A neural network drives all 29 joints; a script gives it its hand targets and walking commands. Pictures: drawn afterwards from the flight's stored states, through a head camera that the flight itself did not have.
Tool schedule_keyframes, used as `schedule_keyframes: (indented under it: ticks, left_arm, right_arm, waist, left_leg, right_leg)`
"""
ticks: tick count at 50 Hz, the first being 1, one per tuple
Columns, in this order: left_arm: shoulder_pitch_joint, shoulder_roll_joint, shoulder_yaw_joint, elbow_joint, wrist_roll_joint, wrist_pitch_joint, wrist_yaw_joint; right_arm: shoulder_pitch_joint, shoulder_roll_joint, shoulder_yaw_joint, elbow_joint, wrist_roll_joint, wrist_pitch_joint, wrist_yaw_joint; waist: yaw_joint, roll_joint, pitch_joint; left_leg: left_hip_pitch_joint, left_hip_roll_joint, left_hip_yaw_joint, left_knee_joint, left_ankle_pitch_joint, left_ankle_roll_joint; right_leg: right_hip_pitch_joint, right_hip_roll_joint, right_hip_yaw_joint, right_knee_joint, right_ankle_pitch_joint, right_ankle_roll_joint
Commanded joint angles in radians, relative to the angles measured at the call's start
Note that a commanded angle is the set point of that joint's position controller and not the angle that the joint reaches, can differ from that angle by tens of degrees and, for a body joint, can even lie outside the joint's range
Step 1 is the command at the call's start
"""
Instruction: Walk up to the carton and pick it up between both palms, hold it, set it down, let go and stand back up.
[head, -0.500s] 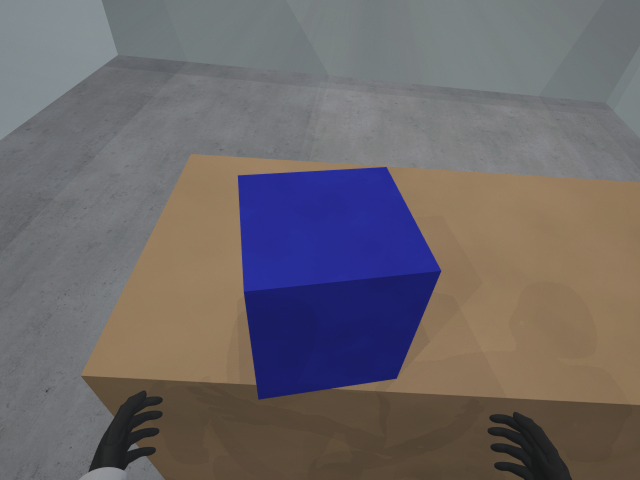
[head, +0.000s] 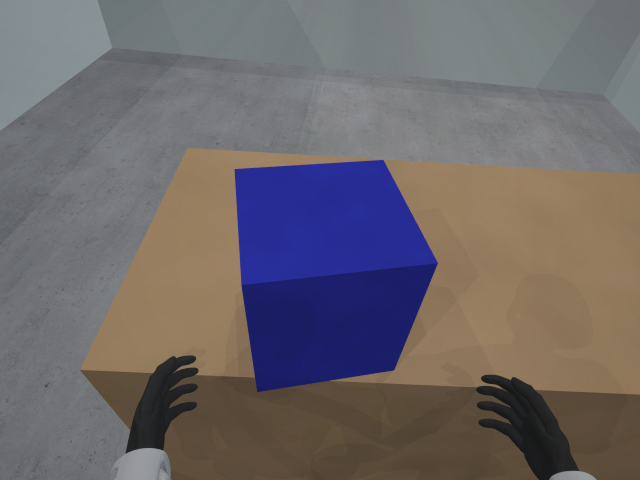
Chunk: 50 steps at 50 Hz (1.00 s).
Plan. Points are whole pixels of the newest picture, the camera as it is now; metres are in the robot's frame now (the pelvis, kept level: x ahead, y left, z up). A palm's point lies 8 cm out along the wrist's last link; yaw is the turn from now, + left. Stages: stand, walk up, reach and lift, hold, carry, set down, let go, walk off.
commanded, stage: reach and lift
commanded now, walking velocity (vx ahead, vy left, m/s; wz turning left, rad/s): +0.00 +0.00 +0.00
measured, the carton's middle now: (319, 276) +0.39 +0.03 +0.04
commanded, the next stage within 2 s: none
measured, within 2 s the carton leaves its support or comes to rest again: neither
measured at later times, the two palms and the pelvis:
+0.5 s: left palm (160, 383) +0.20 +0.19 +0.07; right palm (526, 385) +0.25 -0.22 +0.06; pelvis +0.00 -0.02 +0.00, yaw +0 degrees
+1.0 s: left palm (154, 317) +0.25 +0.20 +0.12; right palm (521, 309) +0.31 -0.20 +0.12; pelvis -0.01 -0.01 +0.00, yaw +0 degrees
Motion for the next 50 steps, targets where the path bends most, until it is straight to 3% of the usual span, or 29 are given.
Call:
schedule_keyframes:
  ticks: [1,8,15,22,28,33,41,43,50]
  left_arm:
    - [-0.015,-0.008,0.006,-0.206,0.016,-0.042,0.015]
    - [0.000,-0.024,-0.010,-0.300,0.029,-0.058,0.028]
    - [-0.105,0.010,0.009,-0.353,0.022,0.006,0.038]
    - [-0.235,0.028,0.049,-0.394,-0.017,0.146,0.022]
    - [-0.275,0.019,0.083,-0.467,-0.028,0.287,-0.006]
    - [-0.332,0.015,0.122,-0.498,-0.024,0.361,-0.016]
    - [-0.517,0.040,0.171,-0.474,-0.043,0.443,-0.007]
    - [-0.556,0.049,0.173,-0.492,-0.048,0.461,-0.004]
    - [-0.718,0.066,0.202,-0.389,-0.057,0.551,-0.008]
  right_arm:
    - [-0.030,-0.159,-0.039,-0.151,0.041,-0.055,-0.015]
    - [-0.032,-0.156,-0.010,-0.219,0.081,-0.101,-0.045]
    - [-0.130,-0.132,-0.001,-0.254,0.090,-0.051,-0.089]
    - [-0.262,-0.122,-0.005,-0.293,0.093,0.063,-0.141]
    - [-0.333,-0.148,-0.001,-0.329,0.113,0.161,-0.187]
    - [-0.428,-0.167,0.003,-0.349,0.143,0.209,-0.203]
    - [-0.623,-0.202,0.004,-0.321,0.181,0.275,-0.195]
    - [-0.656,-0.212,0.004,-0.319,0.191,0.288,-0.198]
    - [-0.838,-0.236,0.006,-0.180,0.211,0.346,-0.204]
  waist:
    - [0.018,-0.043,-0.028]
    - [0.033,-0.048,-0.038]
    - [0.029,-0.027,-0.031]
    - [0.023,-0.031,-0.053]
    - [0.014,-0.025,-0.091]
    - [0.008,-0.028,-0.102]
    - [0.017,-0.010,-0.136]
    - [0.008,-0.011,-0.166]
    - [0.004,-0.009,-0.181]
  left_leg:
    - [0.191,-0.043,-0.032,0.004,0.123,0.032]
    - [0.200,-0.055,-0.027,0.029,0.199,0.030]
    - [0.186,-0.064,-0.024,0.009,0.124,0.039]
    - [0.187,-0.065,-0.019,-0.007,0.081,0.038]
    - [0.244,-0.062,-0.020,0.010,0.198,0.021]
    - [0.275,-0.059,-0.023,0.017,0.258,0.012]
    - [0.246,-0.053,-0.026,-0.003,0.159,0.019]
    - [0.248,-0.055,-0.023,0.002,0.168,0.018]
    - [0.198,-0.055,-0.025,-0.007,0.076,0.024]
  right_leg:
    - [-0.210,0.029,0.023,-0.096,0.086,-0.029]
    - [-0.185,0.035,0.034,-0.082,0.200,-0.016]
    - [-0.173,0.019,0.062,-0.098,0.149,-0.015]
    - [-0.157,0.010,0.066,-0.103,0.103,-0.008]
    - [-0.134,0.027,0.047,-0.095,0.212,-0.006]
    - [-0.140,0.042,0.034,-0.099,0.226,-0.014]
    - [-0.167,0.045,0.030,-0.103,0.119,-0.024]
    - [-0.155,0.043,0.030,-0.096,0.142,-0.020]
    - [-0.163,0.040,0.033,-0.090,0.084,-0.005]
